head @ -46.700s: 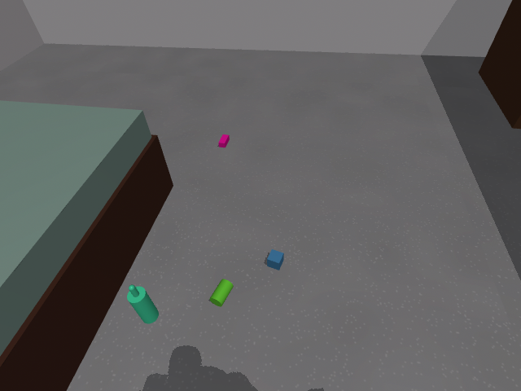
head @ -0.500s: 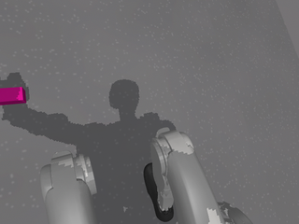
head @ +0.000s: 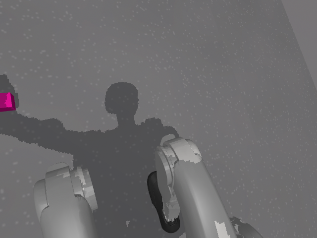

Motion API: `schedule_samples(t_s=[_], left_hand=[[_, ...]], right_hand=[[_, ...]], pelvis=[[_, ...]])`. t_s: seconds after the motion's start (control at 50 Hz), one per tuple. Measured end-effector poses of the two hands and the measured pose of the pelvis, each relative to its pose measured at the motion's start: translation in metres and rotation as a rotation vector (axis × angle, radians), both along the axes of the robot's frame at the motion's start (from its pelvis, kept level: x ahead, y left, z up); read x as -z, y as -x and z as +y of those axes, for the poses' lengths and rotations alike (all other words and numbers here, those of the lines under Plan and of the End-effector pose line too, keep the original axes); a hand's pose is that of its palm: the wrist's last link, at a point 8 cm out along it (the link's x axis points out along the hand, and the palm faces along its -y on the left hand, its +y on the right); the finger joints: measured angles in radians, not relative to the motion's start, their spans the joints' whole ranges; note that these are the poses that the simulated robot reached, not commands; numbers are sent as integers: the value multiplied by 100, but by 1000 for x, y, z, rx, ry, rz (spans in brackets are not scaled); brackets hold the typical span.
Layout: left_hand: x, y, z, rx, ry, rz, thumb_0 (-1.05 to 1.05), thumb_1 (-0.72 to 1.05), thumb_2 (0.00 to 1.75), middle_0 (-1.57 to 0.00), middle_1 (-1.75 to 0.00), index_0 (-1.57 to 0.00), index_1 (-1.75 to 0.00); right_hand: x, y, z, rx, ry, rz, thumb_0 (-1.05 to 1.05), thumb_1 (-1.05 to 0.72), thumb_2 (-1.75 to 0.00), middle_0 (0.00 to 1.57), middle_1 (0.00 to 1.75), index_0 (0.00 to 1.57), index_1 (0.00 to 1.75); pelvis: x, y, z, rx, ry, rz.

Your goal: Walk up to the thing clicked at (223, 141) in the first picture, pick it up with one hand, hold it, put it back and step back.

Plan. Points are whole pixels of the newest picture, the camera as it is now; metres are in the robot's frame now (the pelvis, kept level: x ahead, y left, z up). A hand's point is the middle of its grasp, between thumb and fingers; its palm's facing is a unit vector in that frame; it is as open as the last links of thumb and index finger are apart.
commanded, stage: rise first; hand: left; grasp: from above
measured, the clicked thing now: out of the picture +0.50 +0.34 -0.30
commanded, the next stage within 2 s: approach in 0.32 s
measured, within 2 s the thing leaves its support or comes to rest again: neither
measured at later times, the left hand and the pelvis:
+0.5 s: hand out of the picture +0.45 +0.38 -0.17, palm faces -0.45 -0.07 -0.89, open 13.0 cm; pelvis +0.00 +0.00 +0.00, yaw +0 degrees
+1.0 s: hand out of the picture +0.50 +0.32 -0.17, palm faces -0.42 -0.03 -0.91, open 12.7 cm; pelvis +0.00 +0.00 +0.01, yaw +0 degrees
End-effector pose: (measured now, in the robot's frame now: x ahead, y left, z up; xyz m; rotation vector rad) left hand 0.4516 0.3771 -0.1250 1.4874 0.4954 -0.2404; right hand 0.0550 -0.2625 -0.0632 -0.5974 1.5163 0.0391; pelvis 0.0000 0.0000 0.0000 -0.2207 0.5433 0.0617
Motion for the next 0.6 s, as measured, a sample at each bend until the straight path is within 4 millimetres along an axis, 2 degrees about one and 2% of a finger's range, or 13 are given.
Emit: schedule_samples(t_s=[0.48, 0.6], left_hand=[[-12, -4, 1, 11, -5, -4, 0, -33, 85, -28, -82, -27, -82], [-14, -12, -8, 47, -13, -9, 0, -33, 84, -27, -87, -27, -86]], right_hand=[[-2, -8, -1, -16, -7, -27, 0, -91, -90, 20, 30, 21, 30], [-4, -4, -1, -8, -2, -19, 0, -92, -90, 20, 30, 21, 30]], pelvis=[[-3, 2, 0, -2, 1, -2], [-3, 2, 0, -3, 0, 3]])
